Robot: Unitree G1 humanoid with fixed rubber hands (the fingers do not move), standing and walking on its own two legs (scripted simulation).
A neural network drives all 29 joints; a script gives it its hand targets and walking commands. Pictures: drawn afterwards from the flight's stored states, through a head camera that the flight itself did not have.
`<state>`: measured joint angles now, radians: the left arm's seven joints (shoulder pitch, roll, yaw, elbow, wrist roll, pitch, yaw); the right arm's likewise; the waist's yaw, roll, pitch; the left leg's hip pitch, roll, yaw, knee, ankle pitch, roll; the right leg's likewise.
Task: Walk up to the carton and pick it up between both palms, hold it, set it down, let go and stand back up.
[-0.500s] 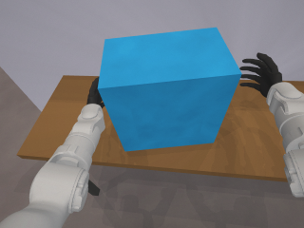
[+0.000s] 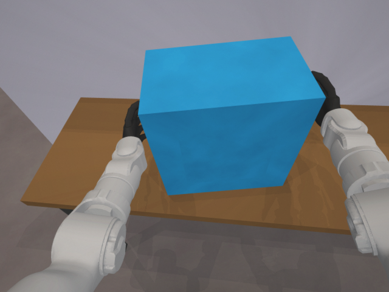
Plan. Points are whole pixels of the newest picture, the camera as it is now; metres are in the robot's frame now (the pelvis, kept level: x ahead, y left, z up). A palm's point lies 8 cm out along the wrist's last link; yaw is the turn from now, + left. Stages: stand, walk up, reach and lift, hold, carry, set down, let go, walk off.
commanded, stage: reach and lift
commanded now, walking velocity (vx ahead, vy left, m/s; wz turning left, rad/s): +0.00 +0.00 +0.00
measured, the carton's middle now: (221, 125) +0.49 +0.03 +0.05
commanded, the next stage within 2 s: none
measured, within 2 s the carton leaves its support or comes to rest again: leaves its support in 1.40 s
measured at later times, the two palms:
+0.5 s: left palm (135, 139) +0.42 +0.21 +0.07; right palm (325, 111) +0.49 -0.17 +0.11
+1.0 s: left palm (136, 140) +0.42 +0.21 +0.07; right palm (324, 109) +0.50 -0.17 +0.12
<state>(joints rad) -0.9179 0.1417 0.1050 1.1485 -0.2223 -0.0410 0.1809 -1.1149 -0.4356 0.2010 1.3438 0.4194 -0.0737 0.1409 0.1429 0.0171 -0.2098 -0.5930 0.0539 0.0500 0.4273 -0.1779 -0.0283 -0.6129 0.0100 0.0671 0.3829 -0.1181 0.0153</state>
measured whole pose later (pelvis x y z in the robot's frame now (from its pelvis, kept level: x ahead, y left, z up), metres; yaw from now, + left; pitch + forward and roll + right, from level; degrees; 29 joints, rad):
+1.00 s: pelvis +0.00 +0.00 +0.00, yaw +0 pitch +21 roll -1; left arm -0.87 0.06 0.27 1.08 -0.05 -0.08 0.20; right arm -1.11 -0.41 0.09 1.35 0.26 -0.09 0.11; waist 0.14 0.02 -0.23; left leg -0.60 0.06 0.05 0.41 -0.17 -0.03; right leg -0.61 0.01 0.07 0.35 -0.10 0.02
